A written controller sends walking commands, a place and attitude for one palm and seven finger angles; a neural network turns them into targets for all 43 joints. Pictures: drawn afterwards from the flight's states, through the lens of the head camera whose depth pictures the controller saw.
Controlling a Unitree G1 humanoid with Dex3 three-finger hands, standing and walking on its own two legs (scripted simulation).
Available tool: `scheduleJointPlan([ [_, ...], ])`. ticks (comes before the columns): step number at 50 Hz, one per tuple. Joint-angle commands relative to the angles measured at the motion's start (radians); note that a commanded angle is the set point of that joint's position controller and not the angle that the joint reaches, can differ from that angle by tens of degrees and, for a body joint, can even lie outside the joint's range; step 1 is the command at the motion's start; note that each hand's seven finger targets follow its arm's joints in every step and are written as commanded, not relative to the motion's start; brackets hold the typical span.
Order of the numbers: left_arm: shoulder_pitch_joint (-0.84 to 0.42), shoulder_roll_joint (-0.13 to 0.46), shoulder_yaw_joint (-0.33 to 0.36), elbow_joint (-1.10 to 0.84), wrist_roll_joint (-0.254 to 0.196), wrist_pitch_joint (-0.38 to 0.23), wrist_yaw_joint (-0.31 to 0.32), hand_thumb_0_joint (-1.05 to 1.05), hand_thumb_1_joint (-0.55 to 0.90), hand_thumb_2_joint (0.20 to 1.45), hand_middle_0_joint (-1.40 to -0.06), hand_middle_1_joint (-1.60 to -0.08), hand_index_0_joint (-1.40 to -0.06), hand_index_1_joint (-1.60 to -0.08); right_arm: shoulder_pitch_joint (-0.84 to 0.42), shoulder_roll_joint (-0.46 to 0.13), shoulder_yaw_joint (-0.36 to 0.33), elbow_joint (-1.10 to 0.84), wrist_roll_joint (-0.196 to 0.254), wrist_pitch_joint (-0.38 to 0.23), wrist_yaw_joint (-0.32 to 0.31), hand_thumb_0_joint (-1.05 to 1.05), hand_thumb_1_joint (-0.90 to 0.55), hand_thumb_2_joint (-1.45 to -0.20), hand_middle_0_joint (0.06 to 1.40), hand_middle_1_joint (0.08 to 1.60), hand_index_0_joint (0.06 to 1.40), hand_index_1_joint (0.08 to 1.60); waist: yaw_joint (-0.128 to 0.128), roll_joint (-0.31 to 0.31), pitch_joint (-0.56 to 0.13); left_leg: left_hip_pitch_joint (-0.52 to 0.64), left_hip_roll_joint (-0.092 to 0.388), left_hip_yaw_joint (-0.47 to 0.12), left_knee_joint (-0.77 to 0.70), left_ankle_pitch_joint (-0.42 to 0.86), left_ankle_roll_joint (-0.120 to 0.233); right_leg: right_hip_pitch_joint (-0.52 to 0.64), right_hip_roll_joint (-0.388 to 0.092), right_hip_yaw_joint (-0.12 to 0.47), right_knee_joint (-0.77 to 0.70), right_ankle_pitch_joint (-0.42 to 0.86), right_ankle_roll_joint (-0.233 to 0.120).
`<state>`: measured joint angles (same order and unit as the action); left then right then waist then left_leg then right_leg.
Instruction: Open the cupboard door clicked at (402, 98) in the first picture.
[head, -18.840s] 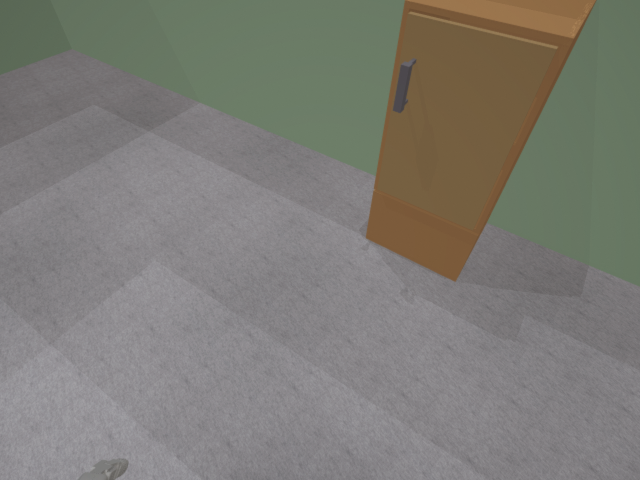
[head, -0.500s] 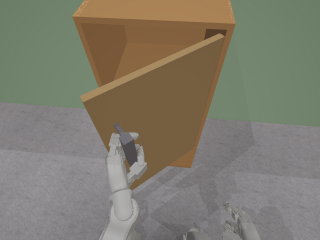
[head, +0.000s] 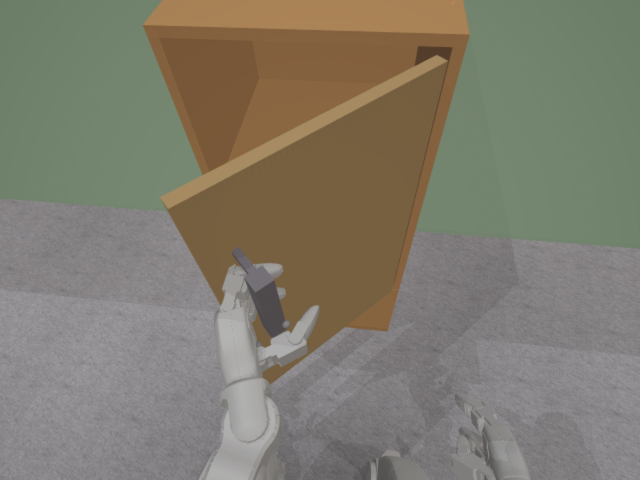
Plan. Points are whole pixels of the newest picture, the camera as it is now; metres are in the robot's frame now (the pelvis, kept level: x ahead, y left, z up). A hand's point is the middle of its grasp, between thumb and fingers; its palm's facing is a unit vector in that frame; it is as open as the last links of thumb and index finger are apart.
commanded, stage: open thumb and fingers to let go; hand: left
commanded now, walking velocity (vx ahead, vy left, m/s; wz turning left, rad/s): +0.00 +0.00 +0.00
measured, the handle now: (258, 293) +0.34 +0.09 +0.04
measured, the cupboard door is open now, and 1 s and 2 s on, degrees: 45 50 48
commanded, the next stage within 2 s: slide the hand sideways off the handle in 0.48 s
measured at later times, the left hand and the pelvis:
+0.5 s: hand (284, 326) +0.29 +0.06 +0.04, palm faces +0.18 -0.98 -0.03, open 14.9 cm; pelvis -0.01 +0.03 +0.00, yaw -2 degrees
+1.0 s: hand (286, 364) +0.25 +0.05 +0.04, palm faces -0.20 -0.98 +0.01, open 16.2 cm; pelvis -0.02 +0.04 -0.01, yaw -2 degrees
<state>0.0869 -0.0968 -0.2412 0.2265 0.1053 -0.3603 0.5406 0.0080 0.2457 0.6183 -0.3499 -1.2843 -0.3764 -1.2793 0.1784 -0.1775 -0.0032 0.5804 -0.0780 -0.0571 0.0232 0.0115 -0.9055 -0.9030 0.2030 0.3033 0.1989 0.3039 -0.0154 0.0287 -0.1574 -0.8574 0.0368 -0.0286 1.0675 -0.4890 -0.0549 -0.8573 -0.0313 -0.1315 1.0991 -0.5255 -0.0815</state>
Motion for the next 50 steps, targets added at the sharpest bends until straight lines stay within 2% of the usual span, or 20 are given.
scheduleJointPlan([
  [1, -0.179, -0.093, -0.013, -0.203, 0.009, -0.072, 0.007, 0.000, -0.360, 0.360, -0.310, -1.215, -0.310, -1.215, -0.036, -0.079, -0.029, -0.144, 0.004, -0.049, -0.004, 0.000, -0.900, -0.900, 0.200, 0.300, 0.200, 0.300, -0.027, -0.152, -0.249, 0.051, -0.063, 0.013, -0.052, 0.155, 0.057, 0.262, -0.032, 0.194, -0.249, 0.344, 0.088],
  [3, -0.188, -0.086, -0.011, -0.200, 0.013, -0.074, 0.010, 0.000, -0.500, 0.300, -0.300, -1.200, -0.300, -1.200, -0.038, -0.082, -0.030, -0.146, 0.004, -0.051, -0.005, 0.000, -0.900, -0.900, 0.200, 0.300, 0.200, 0.300, -0.023, -0.146, -0.255, 0.055, -0.063, 0.014, -0.053, 0.156, 0.059, 0.254, -0.025, 0.185, -0.244, 0.321, 0.080],
  [5, -0.179, -0.087, -0.002, -0.193, 0.011, -0.077, 0.013, 0.000, -0.500, 0.300, -0.300, -1.200, -0.300, -1.200, -0.036, -0.080, -0.031, -0.145, 0.004, -0.051, -0.004, 0.000, -0.900, -0.900, 0.200, 0.300, 0.200, 0.300, -0.016, -0.148, -0.270, 0.061, -0.063, 0.016, -0.055, 0.165, 0.058, 0.259, -0.022, 0.180, -0.235, 0.332, 0.080],
  [8, -0.151, -0.105, -0.019, -0.199, 0.019, -0.071, 0.018, 0.000, -0.500, 0.300, -0.275, -1.050, -0.275, -1.050, -0.035, -0.080, -0.032, -0.155, 0.004, -0.052, 0.000, 0.000, -0.900, -0.900, 0.200, 0.300, 0.200, 0.300, -0.004, -0.113, -0.292, 0.086, -0.062, 0.020, -0.065, 0.191, 0.060, 0.253, -0.008, 0.147, -0.214, 0.346, 0.067],
  [15, -0.205, -0.135, -0.039, -0.184, 0.025, -0.047, 0.043, 0.000, -0.500, 0.300, -0.217, -0.700, -0.217, -0.700, -0.041, -0.083, -0.027, -0.158, 0.003, -0.051, 0.005, 0.000, -0.900, -0.900, 0.200, 0.300, 0.200, 0.300, -0.013, -0.089, -0.265, 0.112, -0.058, 0.021, -0.076, 0.183, 0.061, 0.195, 0.012, 0.104, -0.201, 0.280, 0.055],
  [18, -0.183, -0.136, -0.035, -0.197, 0.027, -0.040, 0.051, 0.000, -0.500, 0.300, -0.192, -0.550, -0.192, -0.550, -0.045, -0.083, -0.028, -0.166, 0.005, -0.051, 0.009, 0.000, -0.900, -0.900, 0.200, 0.300, 0.200, 0.300, 0.007, -0.081, -0.289, 0.124, -0.057, 0.017, -0.088, 0.205, 0.058, 0.207, 0.022, 0.087, -0.184, 0.286, 0.045],
  [19, -0.188, -0.156, -0.055, -0.191, 0.032, -0.036, 0.051, 0.000, -0.500, 0.300, -0.183, -0.500, -0.183, -0.500, -0.046, -0.081, -0.027, -0.165, 0.003, -0.051, 0.011, 0.000, -0.900, -0.900, 0.200, 0.300, 0.200, 0.300, -0.002, -0.073, -0.283, 0.134, -0.054, 0.019, -0.088, 0.213, 0.058, 0.198, 0.023, 0.082, -0.181, 0.299, 0.045],
  [23, -0.187, -0.170, -0.060, -0.180, 0.028, -0.021, 0.055, 0.000, -0.500, 0.300, -0.150, -0.300, -0.150, -0.300, -0.060, -0.081, -0.023, -0.168, 0.007, -0.051, 0.015, 0.000, -0.900, -0.900, 0.200, 0.300, 0.200, 0.300, 0.002, -0.079, -0.253, 0.129, -0.052, 0.013, -0.097, 0.192, 0.057, 0.181, 0.029, 0.071, -0.184, 0.259, 0.042],
  [29, -0.262, -0.196, -0.073, -0.162, 0.032, -0.011, 0.071, 0.000, -0.500, 0.300, -0.150, -0.300, -0.150, -0.300, -0.070, -0.082, -0.019, -0.157, 0.006, -0.053, 0.021, 0.000, -0.900, -0.900, 0.200, 0.300, 0.200, 0.300, -0.008, -0.070, -0.247, 0.131, -0.052, 0.006, -0.093, 0.169, 0.058, 0.140, 0.032, 0.063, -0.175, 0.210, 0.041],
  [30, -0.261, -0.062, -0.302, -0.206, 0.149, -0.052, -0.153, 0.000, -0.500, 0.300, -0.150, -0.300, -0.150, -0.300, 0.021, -0.134, -0.031, -0.141, 0.013, -0.043, 0.027, 0.000, -0.900, -0.900, 0.200, 0.300, 0.200, 0.300, -0.119, -0.105, -0.191, 0.144, -0.047, 0.010, -0.063, 0.180, 0.081, 0.094, 0.016, 0.100, -0.166, 0.295, 0.044],
  [31, -0.298, 0.006, -0.218, -0.259, 0.102, -0.102, -0.274, 0.000, -0.500, 0.300, -0.150, -0.300, -0.150, -0.300, 0.025, -0.123, -0.040, -0.168, 0.019, -0.042, 0.023, 0.000, -0.900, -0.900, 0.200, 0.300, 0.200, 0.300, -0.084, -0.083, -0.269, 0.128, -0.054, 0.008, -0.047, 0.197, 0.085, 0.145, 0.006, 0.111, -0.149, 0.342, 0.040],
  [32, -0.278, 0.048, -0.198, -0.283, 0.081, -0.129, -0.350, 0.000, -0.500, 0.300, -0.150, -0.300, -0.150, -0.300, 0.017, -0.124, -0.040, -0.182, 0.023, -0.039, 0.016, 0.000, -0.900, -0.900, 0.200, 0.300, 0.200, 0.300, -0.056, -0.066, -0.319, 0.125, -0.060, 0.011, -0.043, 0.211, 0.087, 0.192, 0.002, 0.127, -0.136, 0.379, 0.038],
  [34, -0.243, 0.058, -0.193, -0.324, 0.022, -0.146, -0.473, 0.000, -0.500, 0.300, -0.150, -0.300, -0.150, -0.300, 0.014, -0.121, -0.039, -0.210, 0.039, -0.042, 0.011, 0.000, -0.900, -0.900, 0.200, 0.300, 0.200, 0.300, -0.052, -0.040, -0.343, 0.145, -0.059, 0.008, -0.041, 0.224, 0.085, 0.192, 0.002, 0.126, -0.122, 0.387, 0.036],
  [36, -0.203, 0.013, -0.181, -0.321, -0.073, -0.127, -0.527, 0.000, -0.500, 0.300, -0.150, -0.300, -0.150, -0.300, 0.001, -0.118, -0.029, -0.242, 0.060, -0.049, 0.004, 0.000, -0.900, -0.900, 0.200, 0.300, 0.200, 0.300, -0.051, -0.057, -0.284, 0.136, -0.058, 0.006, -0.061, 0.158, 0.083, 0.174, 0.009, 0.116, -0.151, 0.288, 0.041],
  [37, -0.196, -0.015, -0.176, -0.324, -0.115, -0.108, -0.530, 0.000, -0.500, 0.300, -0.150, -0.300, -0.150, -0.300, -0.011, -0.116, -0.024, -0.256, 0.069, -0.053, 0.001, 0.000, -0.900, -0.900, 0.200, 0.300, 0.200, 0.300, -0.048, -0.048, -0.250, 0.135, -0.059, 0.005, -0.073, 0.120, 0.081, 0.153, 0.013, 0.109, -0.168, 0.223, 0.043],
  [39, -0.171, -0.014, -0.118, -0.292, -0.159, -0.070, -0.498, 0.000, -0.500, 0.300, -0.150, -0.300, -0.150, -0.300, -0.020, -0.126, -0.021, -0.266, 0.077, -0.050, -0.004, 0.000, -0.900, -0.900, 0.200, 0.300, 0.200, 0.300, -0.040, -0.103, -0.191, 0.118, -0.056, -0.003, -0.096, 0.066, 0.077, 0.130, 0.017, 0.094, -0.188, 0.122, 0.047],
  [42, -0.160, 0.014, -0.066, -0.297, -0.131, -0.049, -0.411, 0.000, -0.500, 0.300, -0.150, -0.300, -0.150, -0.300, -0.016, -0.133, -0.023, -0.280, 0.068, -0.042, -0.004, 0.000, -0.900, -0.900, 0.200, 0.300, 0.200, 0.300, -0.030, -0.154, -0.191, 0.096, -0.057, -0.007, -0.094, 0.052, 0.077, 0.115, 0.016, 0.089, -0.175, 0.085, 0.051],
  [44, -0.137, 0.062, -0.038, -0.329, -0.078, -0.063, -0.370, 0.000, -0.500, 0.300, -0.150, -0.300, -0.150, -0.300, -0.008, -0.132, -0.027, -0.284, 0.057, -0.037, 0.002, 0.000, -0.900, -0.900, 0.200, 0.300, 0.200, 0.300, -0.007, -0.124, -0.234, 0.090, -0.059, -0.003, -0.079, 0.092, 0.075, 0.123, 0.013, 0.095, -0.139, 0.130, 0.044],
  [47, -0.051, 0.065, -0.056, -0.356, -0.024, -0.082, -0.353, 0.000, -0.500, 0.300, -0.150, -0.300, -0.150, -0.300, 0.004, -0.122, -0.030, -0.295, 0.052, -0.026, 0.016, 0.000, -0.900, -0.900, 0.200, 0.300, 0.200, 0.300, 0.005, -0.095, -0.259, 0.091, -0.058, 0.007, -0.066, 0.131, 0.071, 0.125, 0.013, 0.096, -0.111, 0.188, 0.038],
  [50, 0.000, 0.083, -0.048, -0.397, -0.031, -0.082, -0.370, 0.000, -0.500, 0.300, -0.150, -0.300, -0.150, -0.300, -0.003, -0.121, -0.030, -0.311, 0.055, -0.016, 0.017, 0.000, -0.900, -0.900, 0.200, 0.300, 0.200, 0.300, 0.013, -0.069, -0.252, 0.088, -0.059, 0.016, -0.069, 0.120, 0.071, 0.140, 0.015, 0.104, -0.121, 0.187, 0.037],
])
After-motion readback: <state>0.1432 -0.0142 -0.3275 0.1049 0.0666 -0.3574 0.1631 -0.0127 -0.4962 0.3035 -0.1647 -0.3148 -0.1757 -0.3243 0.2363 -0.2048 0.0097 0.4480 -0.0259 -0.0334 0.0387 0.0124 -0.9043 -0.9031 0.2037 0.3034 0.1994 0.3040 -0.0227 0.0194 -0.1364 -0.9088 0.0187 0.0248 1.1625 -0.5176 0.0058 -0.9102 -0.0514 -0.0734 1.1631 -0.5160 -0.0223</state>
